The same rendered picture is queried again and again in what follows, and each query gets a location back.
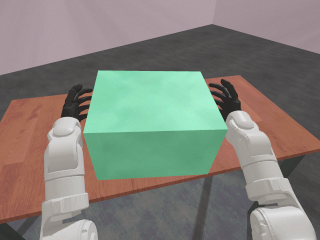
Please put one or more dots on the right robot forearm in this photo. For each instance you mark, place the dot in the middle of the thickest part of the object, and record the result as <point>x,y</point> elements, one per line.
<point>264,179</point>

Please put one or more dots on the left robot upper arm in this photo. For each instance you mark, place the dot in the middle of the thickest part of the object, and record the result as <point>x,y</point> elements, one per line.
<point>77,230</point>

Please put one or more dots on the carton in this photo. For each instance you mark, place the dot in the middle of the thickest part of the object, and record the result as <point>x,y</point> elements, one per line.
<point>144,124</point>

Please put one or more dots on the table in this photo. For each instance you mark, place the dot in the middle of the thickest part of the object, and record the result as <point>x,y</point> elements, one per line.
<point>24,132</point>

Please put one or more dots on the left robot forearm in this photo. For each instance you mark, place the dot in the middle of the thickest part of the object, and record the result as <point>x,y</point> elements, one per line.
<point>64,172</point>

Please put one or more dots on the left robot hand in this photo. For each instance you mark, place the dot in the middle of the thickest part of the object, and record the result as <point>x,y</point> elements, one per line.
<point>71,107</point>

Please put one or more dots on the right robot hand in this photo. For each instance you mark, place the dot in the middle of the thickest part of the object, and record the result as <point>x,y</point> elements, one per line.
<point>230,101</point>

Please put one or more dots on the right robot upper arm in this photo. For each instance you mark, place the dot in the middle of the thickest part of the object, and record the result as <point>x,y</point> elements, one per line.
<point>280,222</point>

